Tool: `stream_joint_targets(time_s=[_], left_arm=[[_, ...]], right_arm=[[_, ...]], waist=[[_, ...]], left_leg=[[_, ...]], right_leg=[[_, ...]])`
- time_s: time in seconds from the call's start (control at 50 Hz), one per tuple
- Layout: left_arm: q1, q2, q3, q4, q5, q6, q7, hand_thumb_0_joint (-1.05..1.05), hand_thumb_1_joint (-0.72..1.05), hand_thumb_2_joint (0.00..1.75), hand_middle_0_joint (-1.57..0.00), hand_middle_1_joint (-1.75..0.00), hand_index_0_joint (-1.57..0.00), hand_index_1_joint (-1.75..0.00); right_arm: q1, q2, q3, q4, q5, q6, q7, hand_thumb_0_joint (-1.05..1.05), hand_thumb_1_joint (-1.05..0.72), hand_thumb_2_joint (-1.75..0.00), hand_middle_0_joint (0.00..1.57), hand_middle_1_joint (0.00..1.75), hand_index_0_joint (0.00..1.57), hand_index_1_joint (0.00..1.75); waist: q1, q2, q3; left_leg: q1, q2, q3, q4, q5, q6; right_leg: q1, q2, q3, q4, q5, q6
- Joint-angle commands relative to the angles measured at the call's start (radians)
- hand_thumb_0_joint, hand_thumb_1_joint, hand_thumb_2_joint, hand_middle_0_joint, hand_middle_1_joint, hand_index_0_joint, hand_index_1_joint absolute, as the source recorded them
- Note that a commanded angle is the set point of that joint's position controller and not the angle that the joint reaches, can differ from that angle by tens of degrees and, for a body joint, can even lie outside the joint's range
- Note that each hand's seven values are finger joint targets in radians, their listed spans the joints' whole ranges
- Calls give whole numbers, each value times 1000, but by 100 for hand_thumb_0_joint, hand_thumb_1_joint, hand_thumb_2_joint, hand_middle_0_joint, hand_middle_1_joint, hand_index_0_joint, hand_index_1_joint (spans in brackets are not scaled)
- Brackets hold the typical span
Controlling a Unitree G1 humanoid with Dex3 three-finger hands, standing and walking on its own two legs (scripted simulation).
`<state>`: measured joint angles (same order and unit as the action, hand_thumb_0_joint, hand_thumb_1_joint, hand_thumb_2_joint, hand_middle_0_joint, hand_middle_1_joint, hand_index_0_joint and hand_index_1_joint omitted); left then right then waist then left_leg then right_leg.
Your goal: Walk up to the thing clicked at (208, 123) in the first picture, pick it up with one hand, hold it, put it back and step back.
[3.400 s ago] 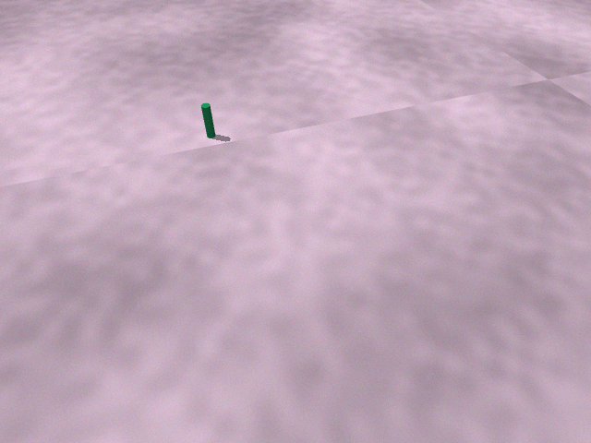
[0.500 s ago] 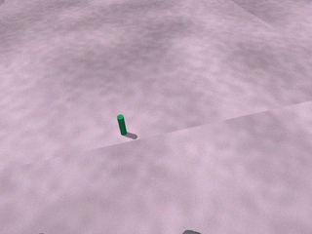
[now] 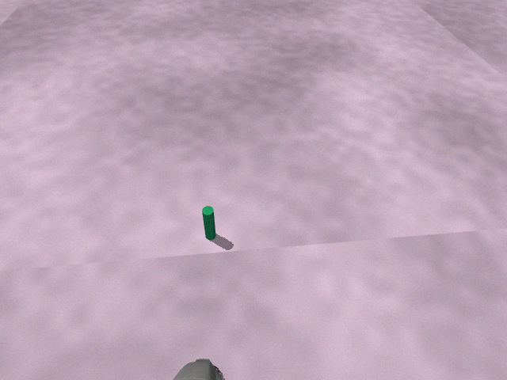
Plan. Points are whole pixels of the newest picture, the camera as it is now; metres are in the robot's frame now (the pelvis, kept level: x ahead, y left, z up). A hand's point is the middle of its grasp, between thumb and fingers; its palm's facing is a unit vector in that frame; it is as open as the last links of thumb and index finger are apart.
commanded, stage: walk up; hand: left
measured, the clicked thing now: (209, 223) +0.81 +0.22 -0.67
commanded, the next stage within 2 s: none
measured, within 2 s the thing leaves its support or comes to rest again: neither
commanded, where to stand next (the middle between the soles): +0.47 +0.01 m, yaw -1 degrees
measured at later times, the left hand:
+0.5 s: hand (108, 321) +0.23 +0.28 -0.12, palm faces -0.10 -0.92 -0.38, open 7.4 cm
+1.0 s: hand (136, 266) +0.35 +0.27 -0.14, palm faces -0.02 -0.93 -0.37, open 7.4 cm
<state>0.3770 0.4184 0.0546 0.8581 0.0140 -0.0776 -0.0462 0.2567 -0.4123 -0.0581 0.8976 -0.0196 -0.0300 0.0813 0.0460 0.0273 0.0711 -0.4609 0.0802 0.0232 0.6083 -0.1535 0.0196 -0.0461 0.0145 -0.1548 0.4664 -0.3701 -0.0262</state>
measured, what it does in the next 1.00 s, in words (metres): walks ahead: left foot, then right foot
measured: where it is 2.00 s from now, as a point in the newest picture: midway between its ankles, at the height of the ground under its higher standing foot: (254, 331)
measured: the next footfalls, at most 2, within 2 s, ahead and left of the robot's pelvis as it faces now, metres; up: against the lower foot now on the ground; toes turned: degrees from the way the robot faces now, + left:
left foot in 0.04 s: +0.18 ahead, +0.12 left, +0.00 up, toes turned +4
right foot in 0.54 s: +0.31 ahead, -0.15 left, +0.00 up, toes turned -6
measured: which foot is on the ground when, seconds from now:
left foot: up 0.00-0.02, down 0.04-0.56, up 0.58-0.98, down 1.00-1.00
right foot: down 0.00-0.08, up 0.10-0.52, down 0.54-1.00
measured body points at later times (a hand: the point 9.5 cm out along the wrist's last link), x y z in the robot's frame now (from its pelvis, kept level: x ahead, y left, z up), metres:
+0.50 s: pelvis +0.16 +0.00 +0.01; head +0.17 -0.02 +0.45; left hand +0.23 +0.32 -0.10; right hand +0.19 -0.33 -0.11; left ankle +0.14 +0.12 -0.73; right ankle +0.27 -0.16 -0.71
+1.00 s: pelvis +0.31 -0.01 +0.00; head +0.32 +0.00 +0.45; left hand +0.35 +0.31 -0.12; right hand +0.39 -0.33 -0.11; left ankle +0.42 +0.12 -0.73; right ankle +0.27 -0.15 -0.73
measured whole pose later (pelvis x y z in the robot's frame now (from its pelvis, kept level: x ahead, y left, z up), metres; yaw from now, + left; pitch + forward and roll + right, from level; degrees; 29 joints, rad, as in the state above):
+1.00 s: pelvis +0.31 -0.01 +0.00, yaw +0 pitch -3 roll -2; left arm 0.36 0.43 0.03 0.84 0.01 -0.08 -0.04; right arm 0.27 -0.42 -0.07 0.88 -0.02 -0.03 0.08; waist 0.03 0.02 0.07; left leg -0.40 0.08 0.03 0.60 -0.20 0.01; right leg -0.13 -0.04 -0.10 0.56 -0.37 0.01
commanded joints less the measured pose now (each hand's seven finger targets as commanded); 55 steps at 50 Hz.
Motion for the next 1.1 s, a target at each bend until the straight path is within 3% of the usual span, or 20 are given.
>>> stream_joint_targets(time_s=[0.0,0.02,0.04,0.06,0.08,0.14,0.18,0.32,0.48,0.52,0.54,0.58,0.64,0.72,0.9,0.98,1.0,1.02,1.04,1.08], left_arm=[[-48,249,67,-90,0,-19,20,0,90,90,-20,-30,-20,-30],[-1,199,47,-90,-4,-16,20,0,90,90,-20,-30,-20,-30],[49,116,23,-98,-17,-13,20,0,90,90,-20,-30,-20,-30],[68,176,40,-78,-20,-2,27,0,90,90,-20,-30,-20,-30],[24,249,51,-63,-8,6,35,0,90,90,-20,-30,-20,-30],[35,217,42,-27,-17,8,20,0,90,90,-20,-30,-20,-30],[70,198,42,-8,-19,19,9,0,90,90,-20,-30,-20,-30],[-50,185,52,-34,-2,25,-18,0,90,90,-20,-30,-20,-30],[-46,183,61,0,3,-9,-15,0,90,90,-20,-30,-20,-30],[80,239,86,37,8,-33,10,0,90,90,-20,-30,-20,-30],[111,324,105,26,12,-42,23,0,90,90,-20,-30,-20,-30],[46,350,99,-4,-11,-33,26,0,90,90,-20,-30,-20,-30],[-6,262,71,-26,-25,-34,37,0,90,90,-20,-30,-20,-30],[-7,244,64,-46,-22,-39,39,0,90,90,-20,-30,-20,-30],[-52,276,71,-95,-5,-31,30,0,90,90,-20,-30,-20,-30],[-75,225,45,-98,2,-18,29,0,90,90,-20,-30,-20,-30],[-9,156,23,-96,-3,-15,26,0,90,90,-20,-30,-20,-30],[31,92,1,-85,-17,-4,33,0,90,90,-20,-30,-20,-30],[51,198,29,-54,-12,12,53,0,90,90,-20,-30,-20,-30],[-11,244,34,-39,-11,20,54,0,90,90,-20,-30,-20,-30]], right_arm=[[37,-196,-68,-78,-4,-52,-18,0,-90,-90,20,30,20,30],[157,-246,-87,-47,-14,-59,-29,0,-90,-90,20,30,20,30],[223,-327,-111,-57,-29,-63,-43,0,-90,-90,20,30,20,30],[193,-352,-114,-89,-1,-64,-51,0,-90,-90,20,30,20,30],[163,-348,-118,-87,24,-59,-49,0,-90,-90,20,30,20,30],[64,-242,-72,-113,29,-62,-61,0,-90,-90,20,30,20,30],[63,-233,-67,-110,34,-73,-59,0,-90,-90,20,30,20,30],[37,-261,-80,-136,15,-79,-49,0,-90,-90,20,30,20,30],[14,-264,-78,-151,13,-56,-42,0,-90,-90,20,30,20,30],[87,-171,-44,-145,12,-49,-42,0,-90,-90,20,30,20,30],[130,-98,-17,-163,16,-50,-41,0,-90,-90,20,30,20,30],[96,-222,-45,-128,6,-30,-57,0,-90,-90,20,30,20,30],[91,-210,-45,-84,29,-25,-49,0,-90,-90,20,30,20,30],[97,-179,-44,-76,17,-11,-35,0,-90,-90,20,30,20,30],[-32,-172,-63,-107,-3,-24,-5,0,-90,-90,20,30,20,30],[168,-221,-92,-36,-8,-41,-25,0,-90,-90,20,30,20,30],[229,-281,-109,-30,-14,-48,-38,0,-90,-90,20,30,20,30],[165,-309,-98,-64,-14,-51,-54,0,-90,-90,20,30,20,30],[119,-338,-101,-89,14,-46,-53,0,-90,-90,20,30,20,30],[64,-284,-86,-95,20,-41,-58,0,-90,-90,20,30,20,30]], waist=[[-81,-24,-35],[-126,126,-129],[-134,344,-199],[-126,230,-186],[-126,162,-129],[-67,55,-22],[-51,84,-26],[-67,127,55],[-24,45,-19],[29,-174,-138],[24,-384,-150],[22,-236,-55],[-12,-173,-23],[-23,-197,-43],[-13,-155,10],[-137,21,-81],[-154,249,-108],[-89,316,-32],[-81,210,-21],[-66,99,65]], left_leg=[[303,-48,42,-79,-50,42],[491,-20,-35,-139,-131,86],[641,214,-407,-205,-243,157],[633,345,-710,-346,-369,234],[549,362,-705,-353,-386,276],[350,208,-292,-343,-61,148],[295,169,-188,-351,21,130],[250,176,-135,-449,-246,200],[188,165,-87,-243,-217,169],[132,59,11,123,-114,112],[-45,-63,80,358,-315,52],[-190,-44,-38,499,-365,19],[-137,-18,-119,471,-242,18],[-96,-39,-82,381,-143,-1],[71,13,-10,33,-42,-17],[455,-47,12,-51,-109,18],[526,61,-174,-212,-346,62],[470,258,-554,-332,-286,120],[361,358,-638,-369,-316,220],[196,282,-457,-365,-174,211]], right_leg=[[-214,-246,142,51,329,-134],[-285,-167,81,313,367,-95],[-496,-52,48,590,29,-31],[-611,21,121,676,-172,-25],[-612,-49,199,729,-171,-33],[-518,-94,270,652,10,-24],[-469,-94,235,606,69,-2],[-511,-139,178,365,172,48],[-200,-85,98,76,213,14],[40,-104,187,-45,84,-10],[109,-319,544,-153,-51,-73],[58,-465,782,-221,-53,-230],[-15,-318,454,-182,258,-131],[-27,-263,295,-158,456,-152],[-195,-295,242,-176,46,-182],[-395,-220,173,160,69,-118],[-476,-119,82,459,73,-74],[-631,20,116,603,-137,-8],[-587,-29,167,665,-193,-25],[-518,-67,245,688,-122,-27]])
